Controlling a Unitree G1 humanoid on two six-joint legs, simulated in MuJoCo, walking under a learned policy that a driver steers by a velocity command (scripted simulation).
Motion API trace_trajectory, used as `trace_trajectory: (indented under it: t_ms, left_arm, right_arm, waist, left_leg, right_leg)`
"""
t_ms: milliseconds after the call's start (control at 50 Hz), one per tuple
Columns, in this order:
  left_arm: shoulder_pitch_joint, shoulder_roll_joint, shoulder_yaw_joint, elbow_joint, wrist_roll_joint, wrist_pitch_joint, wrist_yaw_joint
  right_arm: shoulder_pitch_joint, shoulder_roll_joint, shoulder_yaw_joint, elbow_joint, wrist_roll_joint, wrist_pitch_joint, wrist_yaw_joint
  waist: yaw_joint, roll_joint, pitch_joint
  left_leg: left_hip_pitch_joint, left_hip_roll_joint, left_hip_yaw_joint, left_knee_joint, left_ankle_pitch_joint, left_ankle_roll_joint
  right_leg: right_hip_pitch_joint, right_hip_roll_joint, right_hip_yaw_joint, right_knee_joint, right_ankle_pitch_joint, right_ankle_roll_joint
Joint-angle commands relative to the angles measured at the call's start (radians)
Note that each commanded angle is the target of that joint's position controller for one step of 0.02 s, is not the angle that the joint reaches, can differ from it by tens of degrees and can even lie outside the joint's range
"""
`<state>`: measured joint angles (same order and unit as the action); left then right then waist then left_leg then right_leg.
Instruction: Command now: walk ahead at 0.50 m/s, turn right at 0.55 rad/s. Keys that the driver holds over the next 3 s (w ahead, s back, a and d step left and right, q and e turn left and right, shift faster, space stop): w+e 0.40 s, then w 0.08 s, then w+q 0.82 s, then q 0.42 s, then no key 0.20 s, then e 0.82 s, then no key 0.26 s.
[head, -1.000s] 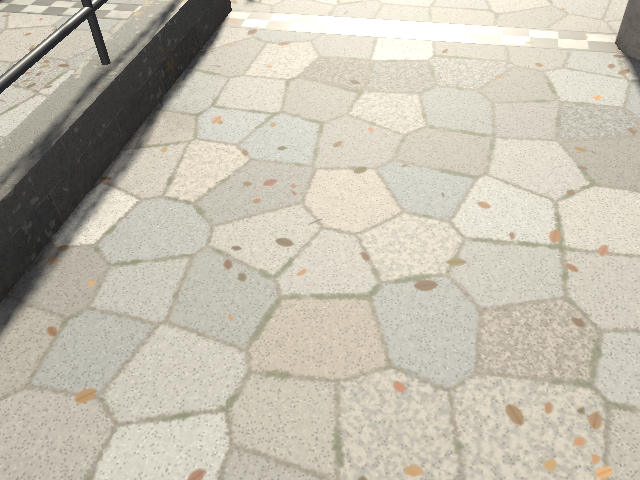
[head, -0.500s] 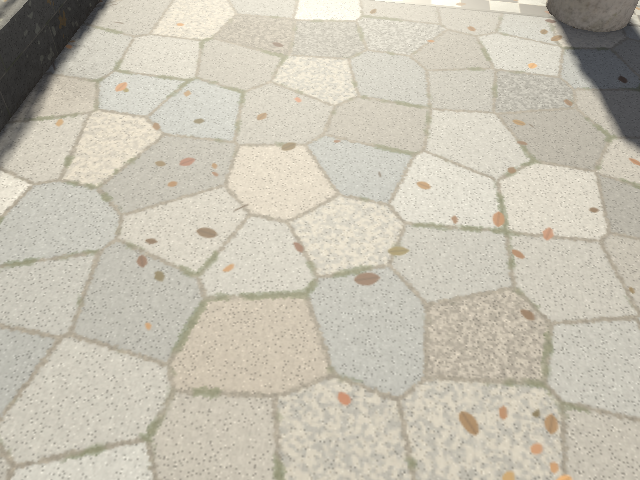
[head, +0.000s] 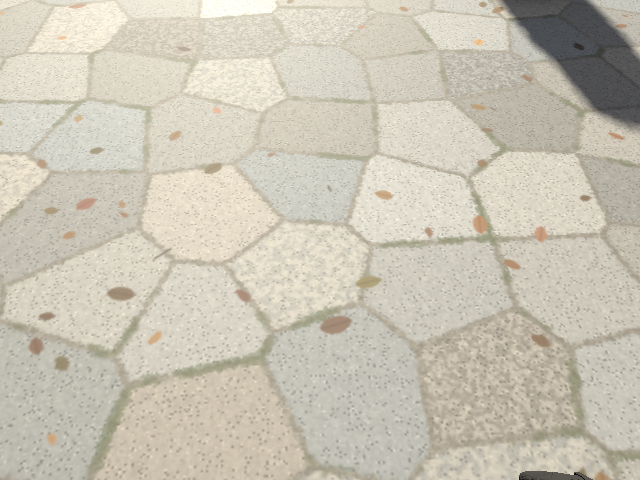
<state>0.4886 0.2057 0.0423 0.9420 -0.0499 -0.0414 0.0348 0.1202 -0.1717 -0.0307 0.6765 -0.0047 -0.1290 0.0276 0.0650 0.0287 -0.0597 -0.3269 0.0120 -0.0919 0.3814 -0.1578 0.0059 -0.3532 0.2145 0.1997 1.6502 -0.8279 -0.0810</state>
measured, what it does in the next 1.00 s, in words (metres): goes down: right foot, then left foot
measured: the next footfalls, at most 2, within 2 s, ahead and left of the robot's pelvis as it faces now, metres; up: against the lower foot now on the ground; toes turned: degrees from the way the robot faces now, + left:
right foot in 0.44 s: +0.37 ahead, -0.15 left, +0.00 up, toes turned -14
left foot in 0.98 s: +0.73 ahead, -0.03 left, +0.00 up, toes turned -7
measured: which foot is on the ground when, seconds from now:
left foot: down 0.00-0.42, up 0.44-0.96, down 0.98-1.00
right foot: up 0.00-0.42, down 0.44-0.96, up 0.98-1.00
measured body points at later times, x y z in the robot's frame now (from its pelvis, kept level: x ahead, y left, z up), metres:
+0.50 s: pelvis +0.28 -0.05 -0.03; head +0.32 -0.06 +0.42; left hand +0.57 +0.09 -0.10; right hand +0.21 -0.31 -0.16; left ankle +0.12 +0.12 -0.65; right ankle +0.33 -0.13 -0.75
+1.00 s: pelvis +0.57 -0.09 -0.03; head +0.61 -0.10 +0.42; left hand +0.63 +0.19 -0.16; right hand +0.75 -0.34 -0.12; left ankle +0.69 -0.02 -0.75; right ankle +0.35 -0.14 -0.71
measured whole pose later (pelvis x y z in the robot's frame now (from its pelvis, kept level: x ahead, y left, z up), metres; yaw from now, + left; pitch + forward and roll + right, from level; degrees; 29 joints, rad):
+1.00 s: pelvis +0.57 -0.09 -0.03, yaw -7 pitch +4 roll +0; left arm 0.34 0.27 0.05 0.85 0.00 -0.06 0.02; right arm 0.08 -0.24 -0.04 0.64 0.01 -0.08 0.06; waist 0.05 0.02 0.02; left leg -0.54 -0.05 0.04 0.59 -0.10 0.11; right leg -0.04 0.02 -0.09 0.69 -0.48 -0.03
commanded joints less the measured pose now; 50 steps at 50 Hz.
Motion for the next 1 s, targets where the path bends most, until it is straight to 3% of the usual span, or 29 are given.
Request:
trace_trajectory:
  t_ms: [20, 40, 60, 80, 100, 120, 160, 220, 260, 340, 380, 400, 420, 440, 460, 480, 500, 520, 540, 560, 600, 700, 780, 860, 920, 940, 960, 980, 1000]
  left_arm:
    - [0.024, 0.063, -0.016, -0.119, -0.018, -0.049, -0.025]
    - [-0.059, 0.088, -0.006, -0.140, -0.003, -0.023, -0.006]
    - [-0.177, 0.126, 0.017, -0.181, -0.017, -0.014, 0.005]
    - [-0.196, 0.118, 0.017, -0.175, -0.001, 0.003, 0.005]
    - [-0.211, 0.096, 0.022, -0.184, 0.007, 0.013, 0.001]
    - [-0.228, 0.067, 0.023, -0.199, 0.030, 0.006, -0.003]
    - [-0.282, 0.030, 0.018, -0.240, 0.045, -0.012, -0.016]
    - [-0.379, -0.010, 0.001, -0.285, 0.036, -0.014, -0.045]
    - [-0.462, 0.001, 0.002, -0.322, 0.034, -0.001, -0.061]
    - [-0.592, 0.021, 0.005, -0.394, 0.030, -0.005, -0.096]
    - [-0.560, 0.052, 0.017, -0.406, 0.036, -0.007, -0.102]
    - [-0.492, 0.078, 0.029, -0.399, 0.035, -0.008, -0.101]
    - [-0.313, 0.127, 0.055, -0.353, 0.035, -0.011, -0.095]
    - [-0.118, 0.224, 0.086, -0.310, 0.039, -0.008, -0.077]
    - [-0.119, 0.323, 0.090, -0.308, 0.032, -0.021, -0.077]
    - [0.000, 0.241, 0.080, -0.278, 0.041, -0.010, -0.062]
    - [-0.117, 0.203, 0.065, -0.287, 0.042, -0.015, -0.056]
    - [-0.225, 0.169, 0.053, -0.307, 0.036, -0.021, -0.054]
    - [-0.286, 0.132, 0.040, -0.315, 0.040, -0.030, -0.057]
    - [-0.304, 0.107, 0.033, -0.310, 0.051, -0.040, -0.059]
    - [-0.293, 0.109, 0.033, -0.276, 0.053, -0.058, -0.063]
    - [-0.223, 0.147, 0.042, -0.199, 0.053, -0.067, -0.044]
    - [-0.184, 0.162, 0.037, -0.166, 0.043, -0.067, -0.034]
    - [-0.128, 0.182, 0.040, -0.131, 0.044, -0.051, -0.030]
    - [-0.158, 0.219, 0.046, -0.144, 0.040, -0.030, -0.019]
    - [-0.169, 0.234, 0.049, -0.149, 0.041, -0.023, -0.012]
    - [-0.195, 0.246, 0.050, -0.159, 0.043, -0.017, -0.006]
    - [-0.198, 0.237, 0.042, -0.186, 0.053, -0.027, 0.000]
    - [-0.061, 0.089, -0.007, -0.220, 0.079, -0.055, -0.026]
  right_arm:
    - [0.488, -0.272, -0.101, 0.120, 0.012, 0.022, 0.000]
    - [0.412, -0.196, -0.083, 0.121, -0.010, 0.030, -0.002]
    - [0.272, -0.155, -0.061, 0.093, -0.025, 0.013, -0.019]
    - [0.201, -0.091, -0.038, 0.107, -0.017, 0.005, -0.024]
    - [0.147, -0.071, -0.023, 0.113, -0.001, 0.004, -0.028]
    - [0.138, -0.084, -0.026, 0.123, -0.018, 0.011, -0.032]
    - [0.177, -0.116, -0.025, 0.149, -0.029, 0.008, -0.045]
    - [0.263, -0.170, -0.042, 0.173, -0.001, 0.010, -0.058]
    - [0.302, -0.177, -0.048, 0.186, 0.013, 0.025, -0.061]
    - [0.354, -0.195, -0.055, 0.194, 0.013, 0.057, -0.060]
    - [0.315, -0.238, -0.065, 0.170, 0.019, 0.061, -0.062]
    - [0.313, -0.255, -0.069, 0.163, 0.021, 0.061, -0.065]
    - [0.290, -0.262, -0.067, 0.157, 0.027, 0.059, -0.065]
    - [0.279, -0.244, -0.057, 0.127, 0.003, 0.045, -0.066]
    - [0.444, -0.106, -0.008, 0.107, -0.026, 0.011, -0.027]
    - [0.342, -0.227, -0.041, 0.107, 0.022, -0.021, -0.006]
    - [0.233, -0.247, -0.051, 0.067, 0.054, -0.023, -0.012]
    - [0.176, -0.226, -0.045, 0.055, 0.039, -0.016, -0.027]
    - [0.167, -0.217, -0.050, 0.067, 0.020, -0.002, -0.038]
    - [0.196, -0.209, -0.054, 0.069, 0.015, 0.015, -0.038]
    - [0.230, -0.168, -0.050, 0.076, 0.019, 0.041, -0.039]
    - [0.092, -0.149, -0.045, 0.025, 0.016, 0.054, -0.038]
    - [-0.032, -0.123, -0.030, -0.013, 0.025, 0.045, -0.013]
    - [-0.132, -0.122, -0.020, -0.076, 0.026, 0.044, 0.023]
    - [-0.099, -0.157, -0.030, -0.104, 0.021, 0.046, 0.039]
    - [-0.031, -0.181, -0.042, -0.097, 0.019, 0.049, 0.039]
    - [0.123, -0.223, -0.063, -0.063, 0.021, 0.049, 0.033]
    - [0.288, -0.298, -0.088, -0.034, 0.016, 0.053, 0.017]
    - [0.305, -0.390, -0.106, -0.038, 0.012, 0.046, 0.015]
  waist:
    - [-0.151, 0.267, -0.201]
    - [-0.110, 0.034, -0.160]
    - [-0.068, 0.064, -0.042]
    - [-0.030, -0.002, 0.070]
    - [0.000, 0.010, 0.173]
    - [-0.004, 0.025, 0.156]
    - [-0.026, 0.087, 0.120]
    - [-0.079, 0.059, 0.067]
    - [-0.108, 0.037, 0.093]
    - [-0.143, 0.029, 0.127]
    - [-0.097, 0.067, 0.072]
    - [-0.055, 0.089, 0.018]
    - [0.043, 0.074, -0.066]
    - [0.118, -0.029, -0.181]
    - [-0.013, -0.258, -0.343]
    - [0.083, -0.168, -0.383]
    - [0.054, -0.139, -0.191]
    - [0.005, -0.032, -0.097]
    - [-0.033, -0.003, -0.042]
    - [-0.069, -0.022, -0.027]
    - [-0.098, -0.055, -0.018]
    - [-0.061, -0.063, 0.047]
    - [-0.006, -0.077, 0.078]
    - [0.027, -0.071, 0.108]
    - [-0.020, -0.119, 0.056]
    - [-0.064, -0.141, 0.011]
    - [-0.149, -0.130, -0.059]
    - [-0.221, -0.049, -0.169]
    - [-0.122, 0.219, -0.298]
  left_leg:
    - [0.861, 0.463, -0.428, 0.175, 0.327, 0.273]
    - [0.610, 0.435, -0.521, -0.041, -0.155, 0.274]
    - [0.406, 0.471, -0.548, -0.081, -0.173, 0.285]
    - [0.210, 0.414, -0.461, -0.085, -0.082, 0.243]
    - [0.006, 0.300, -0.245, -0.116, 0.046, 0.182]
    - [-0.095, 0.207, -0.106, -0.147, 0.103, 0.154]
    - [-0.091, 0.177, 0.006, -0.149, 0.335, 0.150]
    - [0.111, 0.208, 0.034, -0.141, 0.431, 0.125]
    - [0.239, 0.233, 0.050, -0.126, 0.440, 0.108]
    - [0.403, 0.254, 0.108, -0.068, 0.520, 0.090]
    - [0.380, 0.236, 0.171, 0.040, 0.848, 0.080]
    - [0.367, 0.233, 0.186, 0.147, 1.009, 0.077]
    - [0.269, 0.209, 0.201, 0.349, 1.007, 0.063]
    - [-0.023, 0.159, 0.221, 0.678, 0.622, 0.025]
    - [-0.408, -0.017, 0.090, 1.003, -0.439, -0.006]
    - [-0.496, -0.006, -0.049, 1.065, -0.391, 0.007]
    - [-0.554, 0.039, -0.016, 1.014, -0.291, 0.014]
    - [-0.498, 0.085, 0.007, 0.937, -0.204, 0.011]
    - [-0.430, 0.110, 0.017, 0.876, -0.167, 0.001]
    - [-0.351, 0.130, 0.007, 0.845, -0.136, 0.000]
    - [-0.307, 0.136, 0.020, 0.793, -0.093, -0.006]
    - [-0.394, 0.114, 0.017, 0.564, 0.155, -0.015]
    - [-0.351, 0.065, 0.054, 0.317, 0.327, 0.014]
    - [-0.430, 0.041, 0.077, 0.233, 0.227, 0.043]
    - [-0.325, -0.025, 0.158, 0.217, 0.047, 0.090]
    - [-0.224, -0.060, 0.184, 0.215, 0.001, 0.111]
    - [-0.020, -0.088, 0.183, 0.142, 0.064, 0.145]
    - [0.309, 0.029, -0.002, 0.139, 0.193, 0.207]
    - [0.712, 0.305, -0.560, 0.103, 0.120, 0.426]
  right_leg:
    - [-0.903, -0.156, 0.007, 0.385, 0.161, 0.019]
    - [-0.817, -0.205, -0.069, 0.366, 0.320, 0.021]
    - [-0.777, -0.247, 0.024, 0.161, 0.507, 0.015]
    - [-0.709, -0.280, 0.044, 0.063, 0.551, 0.028]
    - [-0.600, -0.283, 0.046, -0.162, 0.614, 0.059]
    - [-0.458, -0.276, -0.015, -0.311, 0.701, 0.078]
    - [-0.362, -0.269, -0.081, -0.555, 0.871, 0.094]
    - [-0.346, -0.248, -0.106, -0.814, 0.994, 0.067]
    - [-0.420, -0.241, -0.123, -0.869, 0.961, 0.044]
    - [-0.468, -0.223, -0.203, -0.953, 0.794, 0.001]
    - [-0.278, -0.163, -0.287, -0.989, 0.664, -0.031]
    - [-0.142, -0.125, -0.310, -1.006, 0.632, -0.053]
    - [0.128, -0.107, -0.285, -1.105, 0.730, -0.097]
    - [0.504, -0.265, -0.030, -1.114, 0.858, -0.173]
    - [0.853, -0.555, 0.519, -1.158, 0.856, -0.383]
    - [0.833, -0.551, 0.579, -1.278, 0.674, -0.367]
    - [0.683, -0.520, 0.399, -1.296, 0.763, -0.305]
    - [0.491, -0.480, 0.266, -1.313, 0.891, -0.256]
    - [0.353, -0.442, 0.175, -1.337, 0.993, -0.227]
    - [0.260, -0.414, 0.115, -1.372, 1.033, -0.214]
    - [0.183, -0.399, 0.035, -1.413, 1.090, -0.204]
    - [0.190, -0.368, -0.121, -1.455, 1.171, -0.130]
    - [0.252, -0.364, -0.189, -1.465, 1.093, -0.068]
    - [0.432, -0.433, -0.197, -1.410, 1.152, -0.065]
    - [0.497, -0.443, -0.233, -1.263, 1.533, -0.046]
    - [0.492, -0.440, -0.244, -1.163, 1.684, -0.038]
    - [0.434, -0.412, -0.271, -0.975, 1.711, -0.018]
    - [0.202, -0.373, -0.293, -0.684, 1.430, 0.015]
    - [-0.274, -0.151, -0.231, -0.297, 0.438, 0.084]
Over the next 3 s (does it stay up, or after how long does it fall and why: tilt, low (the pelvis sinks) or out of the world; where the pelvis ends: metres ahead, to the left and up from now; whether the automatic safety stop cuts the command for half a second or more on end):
stays up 0.82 -0.12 0.00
